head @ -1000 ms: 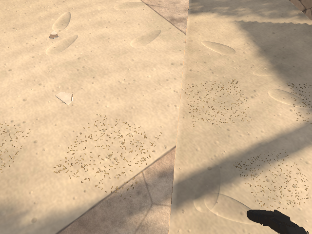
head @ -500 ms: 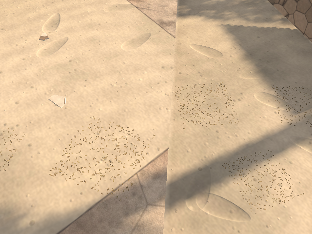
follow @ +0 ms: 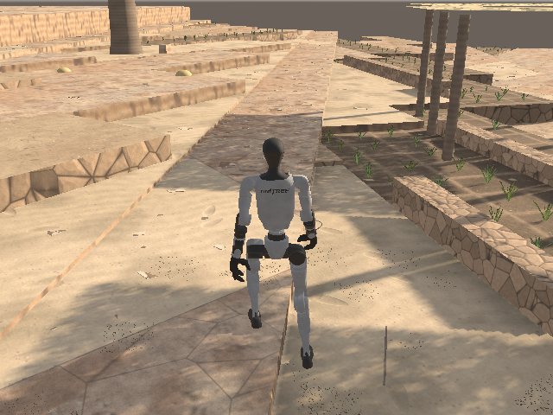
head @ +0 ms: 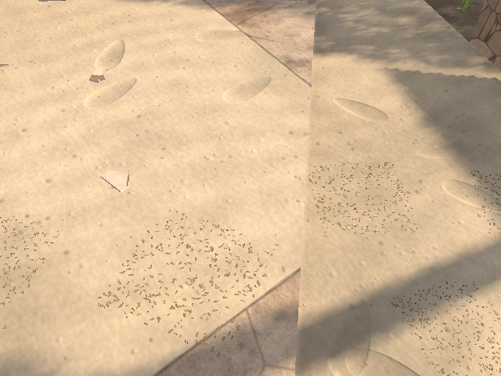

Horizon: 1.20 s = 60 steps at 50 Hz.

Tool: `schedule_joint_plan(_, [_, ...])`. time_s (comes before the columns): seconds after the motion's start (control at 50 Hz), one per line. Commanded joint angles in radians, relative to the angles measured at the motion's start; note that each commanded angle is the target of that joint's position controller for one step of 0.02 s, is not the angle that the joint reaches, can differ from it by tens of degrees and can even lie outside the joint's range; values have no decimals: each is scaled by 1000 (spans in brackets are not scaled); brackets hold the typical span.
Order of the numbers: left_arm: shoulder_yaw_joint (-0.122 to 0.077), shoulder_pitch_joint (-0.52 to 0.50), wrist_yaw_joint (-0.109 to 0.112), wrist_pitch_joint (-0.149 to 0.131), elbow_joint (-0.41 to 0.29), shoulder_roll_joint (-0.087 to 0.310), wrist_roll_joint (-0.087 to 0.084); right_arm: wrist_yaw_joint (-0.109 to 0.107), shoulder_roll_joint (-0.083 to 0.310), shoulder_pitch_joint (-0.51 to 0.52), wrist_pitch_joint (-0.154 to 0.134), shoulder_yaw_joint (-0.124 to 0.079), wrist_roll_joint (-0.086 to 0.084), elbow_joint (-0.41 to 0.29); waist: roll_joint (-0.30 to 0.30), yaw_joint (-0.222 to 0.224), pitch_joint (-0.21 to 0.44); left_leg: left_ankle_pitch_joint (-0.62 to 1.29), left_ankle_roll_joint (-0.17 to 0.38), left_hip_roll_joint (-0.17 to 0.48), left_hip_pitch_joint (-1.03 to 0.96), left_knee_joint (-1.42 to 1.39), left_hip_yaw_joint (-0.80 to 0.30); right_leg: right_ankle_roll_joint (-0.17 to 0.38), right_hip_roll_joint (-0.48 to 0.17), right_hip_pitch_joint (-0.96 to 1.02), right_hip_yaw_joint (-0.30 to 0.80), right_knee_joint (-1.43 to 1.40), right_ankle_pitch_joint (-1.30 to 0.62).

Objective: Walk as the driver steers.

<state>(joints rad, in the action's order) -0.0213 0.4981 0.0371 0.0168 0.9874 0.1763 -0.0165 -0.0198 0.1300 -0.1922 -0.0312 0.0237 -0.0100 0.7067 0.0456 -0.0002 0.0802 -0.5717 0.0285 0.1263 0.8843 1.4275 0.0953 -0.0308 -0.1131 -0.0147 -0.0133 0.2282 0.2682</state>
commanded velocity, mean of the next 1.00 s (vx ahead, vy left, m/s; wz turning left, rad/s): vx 0.48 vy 0.00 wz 0.00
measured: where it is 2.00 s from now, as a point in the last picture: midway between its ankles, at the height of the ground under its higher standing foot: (196, 279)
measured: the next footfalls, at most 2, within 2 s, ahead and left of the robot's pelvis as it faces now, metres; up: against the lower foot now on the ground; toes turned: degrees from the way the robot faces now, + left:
left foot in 0.02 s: +0.11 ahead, +0.13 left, +0.13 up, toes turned +7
right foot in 0.62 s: +0.47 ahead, +0.03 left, +0.13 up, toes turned +1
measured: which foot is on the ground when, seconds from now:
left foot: up 0.00-0.00, down 0.02-0.60, up 0.62-1.00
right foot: down 0.00-0.04, up 0.06-0.60, down 0.62-1.00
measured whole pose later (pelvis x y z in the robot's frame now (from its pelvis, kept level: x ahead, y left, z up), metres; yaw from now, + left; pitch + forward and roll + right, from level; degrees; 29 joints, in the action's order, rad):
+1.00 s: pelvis +0.51 +0.12 +0.13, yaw +1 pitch +2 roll -2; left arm -0.01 0.40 -0.03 -0.10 0.87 0.20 -0.01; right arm 0.01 0.24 -0.01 -0.09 -0.01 -0.01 0.73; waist -0.06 0.08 0.00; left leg 0.09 0.00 0.12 0.73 0.71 -0.05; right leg 0.06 0.08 -0.02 -0.02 0.22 0.24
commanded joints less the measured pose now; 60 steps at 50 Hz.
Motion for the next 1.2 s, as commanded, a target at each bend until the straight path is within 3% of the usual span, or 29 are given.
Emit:
schedule_joint_plan(0.02, [-21,-43,-14,-16,-66,158,2,12,165,-119,-30,-62,-19,-31,132,-169,-35,-155,94,-152,-435,-300,65,197,-114,-196,46,158,-607])
schedule_joint_plan(0.04, [-10,-113,-1,-28,-122,116,-7,19,288,-247,-37,-89,7,10,-168,-212,-32,-156,179,-28,-513,-600,-300,132,-35,-331,8,533,-629])
schedule_joint_plan(0.06, [-17,-135,-12,-57,-170,70,8,21,387,-456,-47,-113,19,77,-569,-229,74,-423,306,135,-780,-1138,-992,66,211,-652,156,925,109])
schedule_joint_plan(0.08, [-41,-108,-29,-92,-151,80,-22,24,319,-421,-80,-88,17,91,-388,-158,50,-467,293,264,-798,-1294,-1276,77,264,-797,380,1223,132])
schedule_joint_plan(0.1, [-31,-159,-37,-103,-172,48,-35,33,273,-301,-89,-75,-8,80,-294,-102,-76,-435,251,276,-686,-1250,-1156,95,218,-875,336,1299,67])
schedule_joint_plan(0.14, [-35,-293,-25,-89,-233,70,-19,54,157,-124,-83,-49,17,119,-138,-20,-226,-285,167,224,-384,-1088,-748,127,91,-841,167,1310,-65])
schedule_joint_plan(0.18, [-44,-220,-39,-57,-229,69,-21,48,46,-95,-79,-28,38,160,-193,46,-156,-57,95,103,-331,-1082,-420,140,65,-705,144,1226,-181])
schedule_joint_plan(0.3, [-51,-367,-51,-62,-282,92,11,-2,128,-279,-93,-56,3,257,-83,7,-142,471,76,35,-734,-1203,-157,120,113,-783,105,821,-349])
schedule_joint_plan(0.36, [-40,-448,-58,-62,-316,52,-4,-21,122,-312,-78,-52,9,240,-74,-20,-121,588,85,-27,-765,-1285,-65,74,153,-668,-39,658,-331])
schedule_joint_plan(0.44, [-21,-582,-75,-75,-384,35,-23,-24,144,-367,-64,-61,-3,261,-80,-62,-208,706,90,56,-973,-1289,-105,86,115,-802,-31,417,-273])
schedule_joint_plan(0.48, [-22,-638,-91,-100,-417,55,-17,-30,201,-352,-64,-73,-4,253,-107,-69,-189,932,91,108,-1056,-1251,-104,112,114,-784,-50,355,-267])
schedule_joint_plan(0.54, [-37,-606,-99,-111,-422,103,-10,-35,249,-335,-62,-89,-4,241,-139,-30,-115,1368,91,108,-1083,-1133,-77,148,179,-610,-104,300,-244])
schedule_joint_plan(0.58, [-60,-431,-89,-106,-377,161,-10,-35,271,-304,-50,-98,-1,225,-169,63,-24,1561,80,92,-1086,-920,-72,182,217,-416,-110,254,-229])
schedule_joint_plan(0.6, [-77,-237,-77,-104,-323,193,-8,-26,286,-225,-48,-102,-4,202,-167,172,53,1520,69,66,-943,-714,-57,224,183,-148,-60,202,-321])
schedule_joint_plan(0.62, [-87,-25,-54,-92,-273,234,6,-11,251,-168,-58,-85,11,166,-94,242,186,1041,75,-13,-661,-427,-55,278,0,213,140,246,-225])
schedule_joint_plan(0.64, [-86,-14,-51,-104,-271,274,19,17,82,-322,-80,-36,22,157,145,105,295,31,27,-209,-238,-95,-179,486,-267,529,676,220,-33])
schedule_joint_plan(0.66, [-70,-59,-39,-104,-263,168,24,32,190,-253,-111,-57,-16,160,72,135,248,38,72,-182,-132,19,-292,488,-260,440,785,61,137])
schedule_joint_plan(0.68, [-55,-154,-38,-112,-276,132,22,37,232,-121,-122,-65,-40,102,19,101,69,154,84,-121,-96,-2,-266,427,-223,262,627,-1,136])
schedule_joint_plan(0.7, [-43,-220,-49,-121,-277,108,19,35,218,-61,-124,-62,-37,80,-84,58,-15,242,79,-80,-118,-39,-229,387,-184,110,516,-47,26])
schedule_joint_plan(0.78, [-20,-266,-87,-137,-246,86,24,32,192,-111,-78,-63,-14,73,-62,-55,-78,349,23,0,-213,-124,-195,321,-72,-173,276,-98,-235])
schedule_joint_plan(0.86, [-23,-192,-71,-139,-200,145,23,14,187,64,-67,-51,16,1,-21,-19,-127,537,-34,23,-143,-331,-144,288,-24,-250,143,-108,-400])
schedule_joint_plan(0.94, [-23,-99,-60,-130,-167,178,9,24,160,231,-69,-42,7,-43,9,57,-114,711,-30,-29,-231,-681,-93,233,5,-178,85,-88,-382])
schedule_joint_plan(1.02, [-28,-42,-57,-107,-136,201,-1,55,173,346,-74,-44,-15,-86,33,100,-139,645,-20,-59,-211,-863,-92,233,-77,4,134,-39,-288])
schedule_joint_plan(1.08, [-39,-62,-46,-87,-125,222,2,70,221,280,-86,-62,-11,-76,65,44,-118,550,22,-83,-310,-940,-97,200,-122,93,148,41,-403])
schedule_joint_plan(1.12, [-38,-108,-42,-76,-144,220,22,61,300,20,-90,-99,-3,-2,59,-86,46,559,83,-102,-654,-927,-86,152,-49,29,83,335,-632])
schedule_joint_plan(1.14, [-23,-112,-32,-75,-187,187,45,51,378,-167,-89,-115,19,36,-79,-135,217,774,133,84,-972,-867,-293,110,30,-178,36,664,-353])
schedule_joint_plan(1.16, [12,86,-42,-93,-169,46,21,58,426,-183,-81,-125,36,49,-383,-43,371,754,331,298,-1307,-969,-741,29,204,-573,57,1007,290])
schedule_joint_plan(1.18, [-7,50,-40,-103,-145,149,5,60,322,-180,-74,-105,20,37,-263,-86,367,737,307,270,-1282,-1035,-787,24,171,-658,179,1108,321])
schedule_joint_plan(1.2, [-24,-63,-36,-104,-169,205,-12,54,273,-97,-72,-90,14,29,-184,-81,200,871,265,237,-1126,-1026,-593,20,135,-696,156,1124,260])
